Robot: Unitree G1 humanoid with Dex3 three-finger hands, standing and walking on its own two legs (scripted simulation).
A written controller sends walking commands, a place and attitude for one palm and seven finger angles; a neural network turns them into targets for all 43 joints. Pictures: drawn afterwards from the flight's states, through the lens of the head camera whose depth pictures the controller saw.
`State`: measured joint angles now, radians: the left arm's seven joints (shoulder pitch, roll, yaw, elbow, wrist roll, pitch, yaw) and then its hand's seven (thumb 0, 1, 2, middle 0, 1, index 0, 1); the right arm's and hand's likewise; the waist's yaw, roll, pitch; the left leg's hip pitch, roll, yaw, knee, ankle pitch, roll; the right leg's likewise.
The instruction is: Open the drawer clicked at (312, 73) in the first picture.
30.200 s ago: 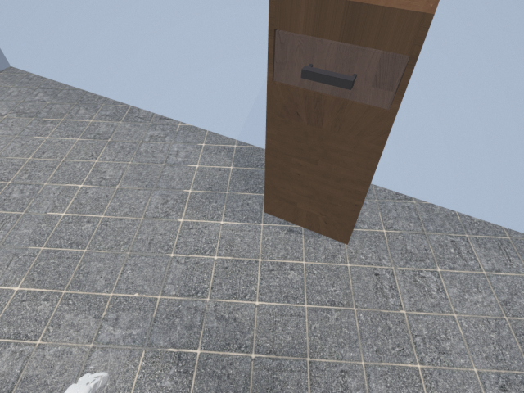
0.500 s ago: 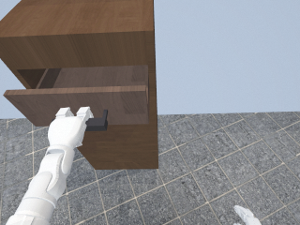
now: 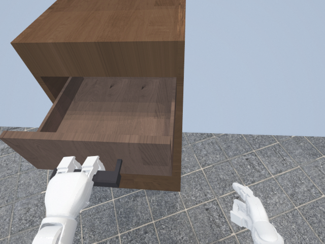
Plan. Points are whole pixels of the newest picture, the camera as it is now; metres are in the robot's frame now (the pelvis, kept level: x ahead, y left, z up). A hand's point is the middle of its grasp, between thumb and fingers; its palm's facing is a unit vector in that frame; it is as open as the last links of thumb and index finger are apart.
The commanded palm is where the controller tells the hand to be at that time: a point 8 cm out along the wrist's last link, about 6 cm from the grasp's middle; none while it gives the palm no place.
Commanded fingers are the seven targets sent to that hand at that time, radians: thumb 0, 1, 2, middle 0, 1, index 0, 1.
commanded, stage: pull the drawer open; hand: left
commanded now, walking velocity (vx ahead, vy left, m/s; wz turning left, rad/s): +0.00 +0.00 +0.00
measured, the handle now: (89, 169) +0.27 +0.21 +0.05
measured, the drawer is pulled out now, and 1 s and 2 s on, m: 0.21 0.30 0.30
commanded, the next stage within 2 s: open the thumb to release the handle in 0.76 s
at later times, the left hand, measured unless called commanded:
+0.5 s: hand (70, 235) +0.13 +0.21 +0.03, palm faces -0.03 -0.12 -0.99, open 6.5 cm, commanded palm +0.07 +0.22 +0.09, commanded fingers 0.00 0.90 0.90 -0.40 -1.35 -0.40 -1.35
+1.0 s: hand (67, 236) +0.13 +0.21 +0.03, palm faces +0.05 -0.08 -1.00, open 6.5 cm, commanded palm +0.10 +0.22 +0.09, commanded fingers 0.00 0.34 0.66 -0.36 -1.29 -0.36 -1.29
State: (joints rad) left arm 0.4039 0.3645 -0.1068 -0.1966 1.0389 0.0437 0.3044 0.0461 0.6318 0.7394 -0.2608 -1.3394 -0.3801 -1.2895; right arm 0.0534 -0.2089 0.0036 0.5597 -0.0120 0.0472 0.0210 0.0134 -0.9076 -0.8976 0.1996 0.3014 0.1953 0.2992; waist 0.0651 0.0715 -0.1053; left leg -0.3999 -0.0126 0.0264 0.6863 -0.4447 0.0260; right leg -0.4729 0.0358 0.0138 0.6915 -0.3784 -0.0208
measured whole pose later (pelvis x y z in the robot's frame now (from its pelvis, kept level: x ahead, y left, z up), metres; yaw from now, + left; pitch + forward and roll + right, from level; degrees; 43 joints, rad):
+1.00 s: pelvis -0.04 -0.01 -0.02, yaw +0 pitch +9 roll +0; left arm 0.65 0.41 -0.03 -0.32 0.99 0.01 0.43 0.01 0.57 0.76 -0.34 -1.29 -0.38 -1.32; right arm 0.13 -0.25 -0.01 0.53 -0.03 0.08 0.00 0.01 -0.91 -0.90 0.20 0.30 0.20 0.30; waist 0.06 0.07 -0.11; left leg -0.52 0.00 0.02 0.84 -0.47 0.01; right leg -0.60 0.05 0.01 0.84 -0.40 -0.04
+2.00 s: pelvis -0.04 +0.00 +0.00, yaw +2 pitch +5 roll +0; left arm 0.46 0.39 -0.12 -0.28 1.01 0.07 0.28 0.00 -0.49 0.30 -0.34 -1.20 -0.43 -1.26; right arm 0.10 -0.22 0.02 0.57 -0.02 0.07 -0.03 0.02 -0.91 -0.90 0.20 0.30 0.20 0.30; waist 0.11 0.08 -0.07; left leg -0.40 -0.03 -0.01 0.73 -0.41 0.02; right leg -0.46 0.02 -0.01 0.72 -0.35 -0.02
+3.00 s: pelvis -0.04 -0.01 +0.02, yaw +2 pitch -2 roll +0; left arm 0.33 0.58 0.04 -0.65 0.79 0.20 -0.06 0.00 -0.50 0.30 -0.33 -1.20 -0.32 -1.20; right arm 0.06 -0.29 0.06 0.55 0.04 0.13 -0.01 0.02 -0.91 -0.90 0.20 0.30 0.19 0.30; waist 0.11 0.13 -0.01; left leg -0.14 -0.02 -0.02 0.46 -0.28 0.01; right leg -0.20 0.03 -0.01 0.46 -0.23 -0.03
